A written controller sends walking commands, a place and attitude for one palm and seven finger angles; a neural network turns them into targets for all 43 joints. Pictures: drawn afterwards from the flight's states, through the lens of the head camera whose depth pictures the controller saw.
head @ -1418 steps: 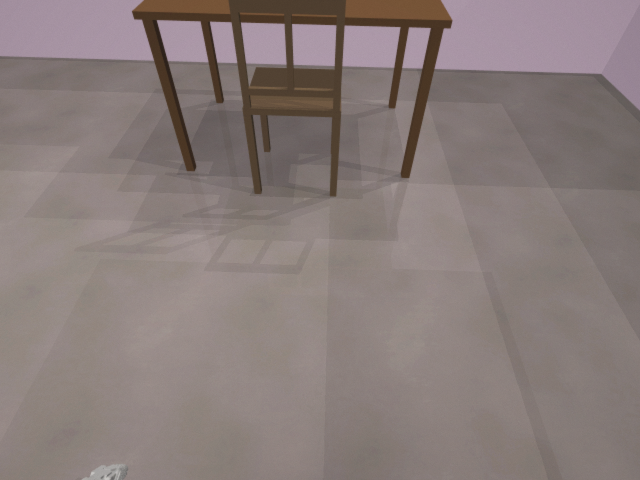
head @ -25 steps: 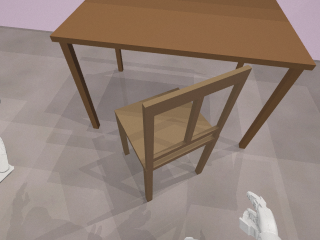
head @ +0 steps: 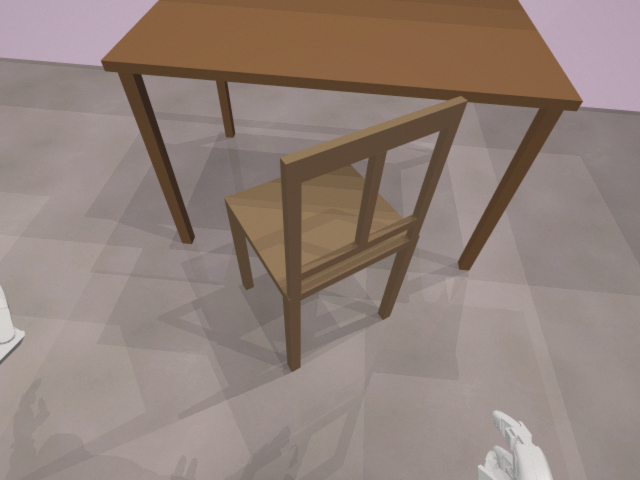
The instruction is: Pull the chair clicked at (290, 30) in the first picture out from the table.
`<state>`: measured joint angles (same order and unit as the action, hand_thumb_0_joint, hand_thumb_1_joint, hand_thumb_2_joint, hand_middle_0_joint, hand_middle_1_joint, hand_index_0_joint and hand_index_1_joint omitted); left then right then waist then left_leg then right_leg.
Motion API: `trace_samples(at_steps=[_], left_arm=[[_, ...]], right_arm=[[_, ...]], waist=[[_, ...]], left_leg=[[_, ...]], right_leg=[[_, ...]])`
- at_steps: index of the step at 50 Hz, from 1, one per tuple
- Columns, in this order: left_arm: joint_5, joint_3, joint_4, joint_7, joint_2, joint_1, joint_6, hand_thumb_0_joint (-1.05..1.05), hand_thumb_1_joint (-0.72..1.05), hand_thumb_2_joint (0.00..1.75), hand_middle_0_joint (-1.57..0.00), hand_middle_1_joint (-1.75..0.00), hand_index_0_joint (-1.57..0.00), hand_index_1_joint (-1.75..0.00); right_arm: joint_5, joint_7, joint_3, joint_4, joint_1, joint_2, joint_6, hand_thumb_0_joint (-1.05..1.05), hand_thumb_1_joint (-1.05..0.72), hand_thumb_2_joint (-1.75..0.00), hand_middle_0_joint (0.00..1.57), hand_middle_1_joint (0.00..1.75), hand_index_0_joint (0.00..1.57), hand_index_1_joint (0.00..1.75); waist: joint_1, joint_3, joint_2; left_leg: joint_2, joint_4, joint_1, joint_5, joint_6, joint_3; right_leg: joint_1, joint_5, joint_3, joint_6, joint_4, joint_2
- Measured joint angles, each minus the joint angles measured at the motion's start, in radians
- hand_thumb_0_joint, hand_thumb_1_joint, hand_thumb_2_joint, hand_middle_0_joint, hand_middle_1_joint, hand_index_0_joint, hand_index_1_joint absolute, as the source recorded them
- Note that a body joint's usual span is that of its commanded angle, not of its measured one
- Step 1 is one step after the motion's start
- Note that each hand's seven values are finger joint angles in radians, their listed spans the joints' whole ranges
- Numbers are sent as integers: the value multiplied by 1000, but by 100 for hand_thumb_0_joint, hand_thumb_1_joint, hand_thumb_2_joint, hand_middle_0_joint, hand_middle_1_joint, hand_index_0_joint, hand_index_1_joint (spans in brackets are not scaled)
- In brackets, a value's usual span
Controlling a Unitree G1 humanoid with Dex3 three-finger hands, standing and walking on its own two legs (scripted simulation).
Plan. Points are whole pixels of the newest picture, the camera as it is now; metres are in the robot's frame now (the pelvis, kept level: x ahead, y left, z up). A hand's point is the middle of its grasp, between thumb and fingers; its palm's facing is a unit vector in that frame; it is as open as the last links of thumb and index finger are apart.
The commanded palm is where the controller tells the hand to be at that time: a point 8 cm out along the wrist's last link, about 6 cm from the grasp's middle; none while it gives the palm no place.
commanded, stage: stop stepping back and stand still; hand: left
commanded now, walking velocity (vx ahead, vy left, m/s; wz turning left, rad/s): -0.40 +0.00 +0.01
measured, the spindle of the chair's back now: (368, 201) +0.65 -0.07 -0.10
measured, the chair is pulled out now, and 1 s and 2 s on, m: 0.23 0.23 0.23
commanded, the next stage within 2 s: let the arm hang, fingers relaxed in 0.80 s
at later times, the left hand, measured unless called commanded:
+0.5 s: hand out of the picture +0.09 +0.28 +0.17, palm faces +0.50 -0.75 -0.44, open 7.4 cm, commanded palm +0.03 +0.31 +0.18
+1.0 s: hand out of the picture +0.10 +0.28 +0.04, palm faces +0.31 -0.84 -0.45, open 7.4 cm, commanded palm none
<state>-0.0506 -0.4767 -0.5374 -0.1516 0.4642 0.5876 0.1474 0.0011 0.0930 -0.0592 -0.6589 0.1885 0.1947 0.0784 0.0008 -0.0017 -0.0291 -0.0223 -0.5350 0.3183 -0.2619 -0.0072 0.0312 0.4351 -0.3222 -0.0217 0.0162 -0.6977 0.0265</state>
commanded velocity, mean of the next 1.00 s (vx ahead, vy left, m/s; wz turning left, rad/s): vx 0.11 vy -0.01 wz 0.00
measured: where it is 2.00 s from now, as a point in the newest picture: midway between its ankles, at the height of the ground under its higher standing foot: outside the picture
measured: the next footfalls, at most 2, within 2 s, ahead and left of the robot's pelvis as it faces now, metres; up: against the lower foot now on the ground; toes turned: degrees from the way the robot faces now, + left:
right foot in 0.06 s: +0.03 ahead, -0.11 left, +0.00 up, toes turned +1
left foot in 0.60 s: -0.04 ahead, +0.14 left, +0.00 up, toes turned +3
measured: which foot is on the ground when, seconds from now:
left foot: down 0.00-0.48, up 0.50-0.58, down 0.60-1.00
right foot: up 0.00-0.04, down 0.06-0.60, up 0.62-0.78, down 0.80-1.00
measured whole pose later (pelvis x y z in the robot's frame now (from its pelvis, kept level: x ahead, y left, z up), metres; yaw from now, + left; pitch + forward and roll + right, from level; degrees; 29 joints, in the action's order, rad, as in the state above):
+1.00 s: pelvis -0.11 +0.01 -0.02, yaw +3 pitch +0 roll +1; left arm 0.03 -0.24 0.03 -0.05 0.33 0.31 0.07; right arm -0.04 0.00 -0.03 -0.76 0.24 0.27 0.06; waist 0.01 0.05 0.04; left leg 0.01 -0.70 0.39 -0.31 0.02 0.00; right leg 0.40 -0.39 0.02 0.00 -0.76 -0.02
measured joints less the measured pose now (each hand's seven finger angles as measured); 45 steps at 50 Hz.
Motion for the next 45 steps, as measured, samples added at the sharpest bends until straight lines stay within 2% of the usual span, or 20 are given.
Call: trace_samples(at_steps=[2, 5, 8, 10, 12, 14, 16, 21, 24, 27, 30, 32, 34, 35, 36, 38, 40, 42, 44, 45], left_arm=[[1, 11, 1, -4, -26, -7, -7, 1, 89, 90, -22, -30, -21, -31], [8, 41, 11, 1, -57, -48, -4, 1, 89, 90, -21, -30, -21, -30], [11, 87, 16, 9, -61, -71, -17, 1, 89, 90, -21, -30, -21, -31], [11, 92, 11, 11, -44, -43, -19, 1, 89, 90, -22, -30, -21, -31], [10, 83, 6, 6, -28, -1, -17, 1, 89, 90, -22, -30, -21, -31], [9, 78, 7, 1, -20, 18, -10, 1, 88, 90, -22, -30, -21, -31], [11, 70, 29, -2, -14, 8, -2, 1, 88, 90, -22, -30, -21, -31], [29, 51, 111, -10, -29, -21, 2, 1, 89, 90, -22, -30, -21, -31], [29, 61, 145, -7, -64, -72, -2, 1, 89, 90, -22, -30, -21, -31], [26, 83, 121, -2, -90, -98, -7, 1, 89, 90, -21, -30, -21, -31], [25, 98, 89, -2, -99, -97, -1, 1, 89, 90, -21, -30, -21, -31], [26, 91, 81, -4, -93, -90, 0, 1, 89, 90, -22, -30, -21, -31], [29, 76, 96, -2, -76, -87, 4, 1, 89, 90, -22, -30, -21, -31], [30, 71, 111, -1, -67, -87, 8, 1, 89, 90, -22, -30, -21, -31], [28, 68, 124, -1, -59, -87, 10, 1, 89, 90, -22, -30, -21, -31], [25, 60, 138, -3, -46, -81, 6, 1, 89, 90, -22, -30, -21, -31], [23, 47, 127, -2, -32, -75, 4, 1, 89, 90, -22, -30, -21, -31], [18, 59, 114, 5, -51, -97, 1, 1, 89, 90, -21, -30, -21, -31], [15, 82, 101, 11, -73, -114, -1, 1, 89, 90, -22, -30, -21, -31], [13, 87, 92, 12, -81, -109, -1, 1, 89, 90, -22, -30, -21, -31]], right_arm=[[-3, -10, 11, -6, 10, -4, 16, 1, -91, -90, 20, 30, 20, 30], [-8, -19, 29, -6, -13, -1, 15, 1, -90, -90, 20, 30, 20, 30], [5, -27, 30, 5, -24, 1, -8, 1, -90, -90, 20, 30, 20, 30], [12, -27, 38, 20, -15, -1, -19, 1, -90, -90, 20, 30, 20, 30], [13, -20, 47, 39, 3, 5, -20, 1, -90, -90, 20, 30, 20, 30], [11, -8, 45, 53, 24, 25, -8, 1, -90, -90, 20, 30, 20, 30], [14, 1, 44, 43, 35, 32, 1, 1, -90, -90, 20, 30, 20, 30], [11, 4, 52, 21, 89, 29, 27, 1, -91, -90, 20, 30, 20, 30], [-2, -5, 52, 0, 90, 31, 32, 1, -90, -90, 20, 30, 20, 30], [-9, -15, 53, -15, 79, 33, 32, 1, -90, -90, 20, 30, 20, 30], [-11, -15, 59, -11, 74, 39, 32, 1, -90, -90, 20, 30, 20, 30], [-10, -11, 62, -5, 61, 30, 35, 1, -90, -90, 20, 30, 20, 30], [-9, -13, 60, -6, 60, 8, 46, 1, -90, -90, 20, 30, 20, 30], [-6, -17, 62, -11, 63, -2, 50, 1, -90, -90, 20, 30, 20, 30], [-4, -21, 65, -15, 68, -10, 51, 1, -90, -90, 20, 30, 20, 30], [0, -25, 77, -14, 80, -21, 48, 1, -90, -90, 20, 30, 20, 30], [-3, -30, 86, 4, 87, -25, 45, 1, -90, -90, 20, 30, 20, 30], [-5, -35, 81, 2, 72, -11, 41, 1, -90, -90, 20, 30, 20, 30], [-2, -39, 75, -16, 68, 4, 38, 1, -90, -90, 20, 30, 20, 30], [-1, -38, 74, -20, 69, 9, 35, 1, -90, -90, 20, 30, 20, 30]], waist=[[-16, 3, 1], [-33, -6, 18], [-17, -12, 24], [-1, -1, 9], [15, 16, 5], [27, 27, 31], [22, 13, 26], [12, 33, 19], [-2, 25, 33], [-14, 11, 26], [-7, 11, 24], [-5, -5, 16], [4, -5, 14], [10, 1, 15], [12, 7, 19], [10, 20, 29], [-1, 27, 23], [-10, -2, 43], [-16, -14, 48], [-16, -14, 43]], left_leg=[[-3, 1, 5, 13, -5, 11], [-21, -34, 51, 12, -12, 18], [4, -179, 109, -107, -3, -9], [20, -223, 101, -139, 4, -3], [22, -135, 37, -135, 15, 4], [9, -6, -24, -116, 31, -18], [15, 10, -38, -2, 29, -16], [29, 26, -68, -16, 29, -6], [23, -23, -50, -79, 29, -10], [25, -142, -14, -127, 30, 1], [17, -85, -46, -159, 47, 0], [17, -76, -50, -34, 50, 18], [17, -68, -58, 2, 48, 27], [18, -54, -64, 7, 44, 24], [16, -38, -70, 12, 39, 22], [5, -27, -70, 2, 29, 22], [6, -78, -28, -63, 19, 32], [2, -188, 18, -109, 13, 13], [5, -246, 33, -131, 14, 5], [6, -216, 19, -125, 17, 10]], right_leg=[[-61, 54, 6, -1, 54, -11], [-75, 56, -4, -37, 123, 6], [-68, 122, 5, -45, 169, 0], [-71, 151, 1, -44, 198, -11], [-73, 167, 0, -39, 211, -15], [-67, 159, 20, -30, 203, -4], [-77, 119, 17, -17, 184, -10], [-126, -7, 14, -7, 141, -20], [-138, 50, 14, -35, 163, -11], [-131, 105, 12, -52, 161, -15], [-98, 57, 19, -41, 96, -16], [-59, -54, 4, -30, -32, -10], [-17, -82, -2, -20, -208, -3], [-16, -84, 3, -17, -239, -5], [-33, -89, 16, -16, -217, -10], [-106, -96, 48, -21, -71, -18], [-162, -86, 32, -52, 95, -20], [-152, 56, 41, -64, 106, -11], [-163, 78, 49, -56, 120, -11], [-169, 77, 47, -51, 129, -14]])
